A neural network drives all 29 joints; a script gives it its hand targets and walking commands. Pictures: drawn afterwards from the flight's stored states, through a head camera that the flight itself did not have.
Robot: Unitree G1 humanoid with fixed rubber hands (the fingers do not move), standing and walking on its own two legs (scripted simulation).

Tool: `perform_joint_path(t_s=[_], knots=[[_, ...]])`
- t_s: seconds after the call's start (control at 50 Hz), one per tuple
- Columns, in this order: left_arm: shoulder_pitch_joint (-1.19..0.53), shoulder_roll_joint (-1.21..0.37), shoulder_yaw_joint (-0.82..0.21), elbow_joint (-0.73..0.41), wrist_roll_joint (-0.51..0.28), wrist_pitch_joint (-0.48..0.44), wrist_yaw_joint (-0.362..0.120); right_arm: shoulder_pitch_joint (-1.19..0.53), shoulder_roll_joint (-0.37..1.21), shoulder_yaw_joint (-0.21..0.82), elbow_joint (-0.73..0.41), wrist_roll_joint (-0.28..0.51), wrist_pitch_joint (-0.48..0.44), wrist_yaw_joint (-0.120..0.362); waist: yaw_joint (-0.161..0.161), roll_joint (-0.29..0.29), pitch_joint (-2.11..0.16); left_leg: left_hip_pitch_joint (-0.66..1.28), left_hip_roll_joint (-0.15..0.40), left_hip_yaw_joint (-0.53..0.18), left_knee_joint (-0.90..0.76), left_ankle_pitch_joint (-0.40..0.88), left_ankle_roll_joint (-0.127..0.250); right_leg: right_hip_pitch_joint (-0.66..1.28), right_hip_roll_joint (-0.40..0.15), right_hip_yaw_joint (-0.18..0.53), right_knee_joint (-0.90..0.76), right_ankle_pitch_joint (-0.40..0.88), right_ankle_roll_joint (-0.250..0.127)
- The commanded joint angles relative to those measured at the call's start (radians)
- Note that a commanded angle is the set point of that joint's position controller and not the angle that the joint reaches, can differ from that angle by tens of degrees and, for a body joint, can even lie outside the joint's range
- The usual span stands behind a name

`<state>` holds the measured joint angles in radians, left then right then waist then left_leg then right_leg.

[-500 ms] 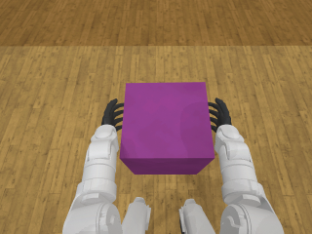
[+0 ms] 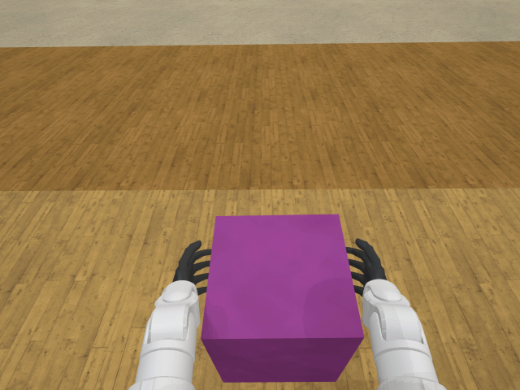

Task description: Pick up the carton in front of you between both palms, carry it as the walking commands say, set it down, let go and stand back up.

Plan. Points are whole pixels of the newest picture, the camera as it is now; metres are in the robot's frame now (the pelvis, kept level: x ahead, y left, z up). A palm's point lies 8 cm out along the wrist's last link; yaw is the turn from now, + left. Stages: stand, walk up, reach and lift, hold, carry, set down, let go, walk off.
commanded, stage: reach and lift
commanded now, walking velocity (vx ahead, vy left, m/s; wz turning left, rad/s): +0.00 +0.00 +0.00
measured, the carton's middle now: (278, 302) +0.31 +0.00 -0.06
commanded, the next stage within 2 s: hold in 1.02 s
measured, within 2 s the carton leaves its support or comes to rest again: neither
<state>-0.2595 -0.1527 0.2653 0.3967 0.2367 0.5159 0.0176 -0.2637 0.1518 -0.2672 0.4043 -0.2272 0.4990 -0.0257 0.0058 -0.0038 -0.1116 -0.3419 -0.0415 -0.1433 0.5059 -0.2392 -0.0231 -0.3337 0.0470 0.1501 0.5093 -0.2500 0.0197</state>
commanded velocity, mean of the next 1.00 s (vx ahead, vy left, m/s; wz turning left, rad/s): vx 0.00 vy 0.00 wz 0.00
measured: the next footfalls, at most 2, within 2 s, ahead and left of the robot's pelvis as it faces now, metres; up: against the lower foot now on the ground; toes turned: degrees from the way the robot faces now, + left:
none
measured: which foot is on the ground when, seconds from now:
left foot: down 0.00-1.00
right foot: down 0.00-1.00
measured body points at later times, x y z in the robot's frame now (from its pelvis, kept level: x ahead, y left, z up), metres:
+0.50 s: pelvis -0.01 +0.00 +0.01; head -0.03 +0.00 +0.45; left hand +0.30 +0.15 +0.02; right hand +0.30 -0.15 +0.03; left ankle +0.01 +0.13 -0.74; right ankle +0.01 -0.13 -0.74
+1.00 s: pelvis +0.00 +0.00 +0.01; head -0.03 +0.00 +0.46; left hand +0.30 +0.15 +0.03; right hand +0.30 -0.15 +0.04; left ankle +0.01 +0.13 -0.74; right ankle +0.01 -0.13 -0.74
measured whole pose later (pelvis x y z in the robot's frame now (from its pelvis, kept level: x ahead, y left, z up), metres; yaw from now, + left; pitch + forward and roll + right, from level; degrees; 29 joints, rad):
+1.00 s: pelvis +0.00 +0.00 +0.01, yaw +0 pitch -5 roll +0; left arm -0.25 -0.15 0.22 0.28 0.28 0.70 0.00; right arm -0.25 0.15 -0.23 0.29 -0.28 0.68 0.00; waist 0.00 0.00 -0.01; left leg -0.08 -0.03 -0.14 0.36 -0.20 -0.02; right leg -0.07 0.03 0.14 0.36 -0.21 0.01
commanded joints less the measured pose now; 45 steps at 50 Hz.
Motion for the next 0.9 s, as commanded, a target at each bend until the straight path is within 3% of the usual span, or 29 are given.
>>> perform_joint_path(t_s=[0.0,0.12,0.18,0.34,0.88], knots=[[-0.463,-0.963,-0.599,-0.026,-0.200,0.026,-0.250,-0.429,0.983,0.584,0.007,0.182,0.044,0.257,-0.003,0.003,-0.221,0.215,-0.058,0.073,-0.102,0.251,0.002,0.177,0.056,-0.075,-0.109,0.252,0.004],[-0.505,-0.937,-0.506,0.015,-0.162,0.070,-0.266,-0.482,0.959,0.498,0.042,0.148,0.089,0.276,0.005,0.001,-0.065,0.195,-0.053,0.084,-0.137,0.072,0.014,0.148,0.047,-0.081,-0.147,0.075,-0.005],[-0.571,-0.960,-0.514,0.005,-0.171,0.068,-0.276,-0.546,0.981,0.505,0.034,0.154,0.086,0.284,0.002,0.003,-0.090,0.209,-0.052,0.089,-0.129,0.055,0.016,0.154,0.046,-0.085,-0.141,0.053,-0.007],[-0.624,-0.974,-0.531,-0.003,-0.175,0.072,-0.279,-0.595,0.987,0.517,0.022,0.156,0.088,0.286,-0.003,0.002,-0.143,0.242,-0.052,0.091,-0.126,0.068,0.012,0.189,0.049,-0.091,-0.136,0.069,-0.007],[-0.462,-0.936,-0.583,-0.156,-0.210,0.134,-0.262,-0.438,0.944,0.571,-0.130,0.194,0.151,0.273,-0.004,0.003,-0.144,0.337,-0.064,0.078,-0.172,0.287,0.001,0.299,0.059,-0.082,-0.181,0.292,0.006]])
